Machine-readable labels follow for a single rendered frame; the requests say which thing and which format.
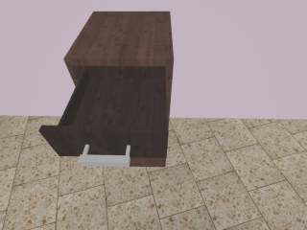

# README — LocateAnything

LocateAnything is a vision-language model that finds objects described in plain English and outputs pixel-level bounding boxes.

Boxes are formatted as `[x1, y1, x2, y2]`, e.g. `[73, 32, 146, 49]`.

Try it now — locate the cabinet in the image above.
[63, 11, 174, 168]

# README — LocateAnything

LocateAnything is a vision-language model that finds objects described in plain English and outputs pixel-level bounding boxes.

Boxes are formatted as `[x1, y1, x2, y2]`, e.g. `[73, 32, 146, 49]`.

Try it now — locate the handle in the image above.
[78, 145, 130, 167]

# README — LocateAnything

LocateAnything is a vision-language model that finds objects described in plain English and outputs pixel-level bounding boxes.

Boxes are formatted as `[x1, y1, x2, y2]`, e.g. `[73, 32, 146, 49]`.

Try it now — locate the drawer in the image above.
[39, 66, 169, 158]

